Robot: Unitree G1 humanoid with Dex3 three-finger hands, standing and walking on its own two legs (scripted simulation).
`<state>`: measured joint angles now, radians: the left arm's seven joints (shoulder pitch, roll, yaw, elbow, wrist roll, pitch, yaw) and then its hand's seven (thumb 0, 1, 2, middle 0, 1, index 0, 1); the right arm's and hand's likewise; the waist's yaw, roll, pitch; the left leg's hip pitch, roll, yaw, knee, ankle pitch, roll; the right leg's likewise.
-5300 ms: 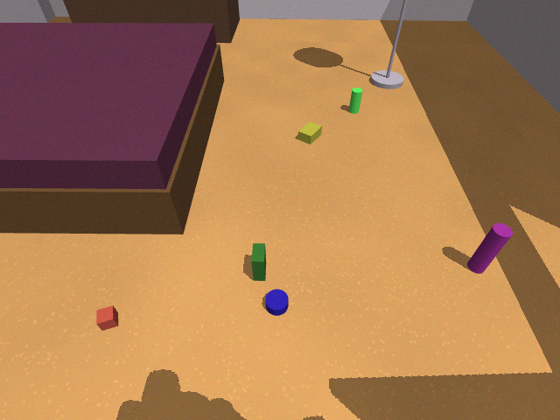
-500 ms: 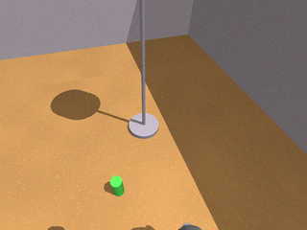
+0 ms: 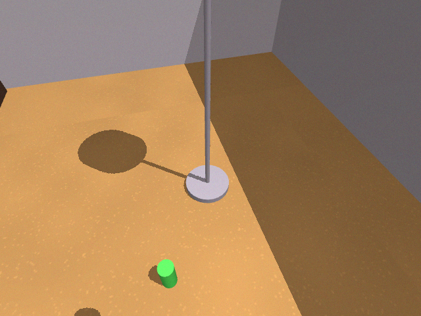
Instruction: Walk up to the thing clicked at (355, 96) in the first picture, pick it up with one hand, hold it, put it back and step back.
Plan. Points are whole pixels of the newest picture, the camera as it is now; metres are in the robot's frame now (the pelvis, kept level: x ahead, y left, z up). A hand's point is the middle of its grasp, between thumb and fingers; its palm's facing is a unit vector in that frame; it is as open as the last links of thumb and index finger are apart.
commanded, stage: walk up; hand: left
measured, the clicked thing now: (167, 274) +0.43 +0.19 -0.67
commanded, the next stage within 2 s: stand in 1.24 s
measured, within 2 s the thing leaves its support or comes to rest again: neither
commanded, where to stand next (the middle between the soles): +0.08 -0.02 m, yaw +0 degrees
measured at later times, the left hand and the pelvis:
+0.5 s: hand out of the picture +0.11 +0.25 -0.12, palm faces +0.01 -0.94 -0.34, open 7.4 cm; pelvis +0.03 -0.01 +0.03, yaw +1 degrees
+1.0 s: hand out of the picture +0.11 +0.24 -0.13, palm faces -0.01 -0.94 -0.33, open 7.4 cm; pelvis +0.03 -0.01 +0.03, yaw +0 degrees
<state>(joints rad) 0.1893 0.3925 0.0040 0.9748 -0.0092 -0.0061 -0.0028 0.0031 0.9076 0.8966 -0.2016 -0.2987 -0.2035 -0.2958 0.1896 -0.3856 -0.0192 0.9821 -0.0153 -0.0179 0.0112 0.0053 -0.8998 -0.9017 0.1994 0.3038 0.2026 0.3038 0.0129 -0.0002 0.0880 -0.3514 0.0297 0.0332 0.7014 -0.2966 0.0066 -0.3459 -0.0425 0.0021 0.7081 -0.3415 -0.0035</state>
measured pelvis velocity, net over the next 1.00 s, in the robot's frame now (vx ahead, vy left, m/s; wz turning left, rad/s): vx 0.03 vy -0.01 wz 0.01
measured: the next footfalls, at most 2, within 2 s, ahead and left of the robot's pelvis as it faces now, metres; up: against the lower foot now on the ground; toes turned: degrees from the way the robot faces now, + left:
none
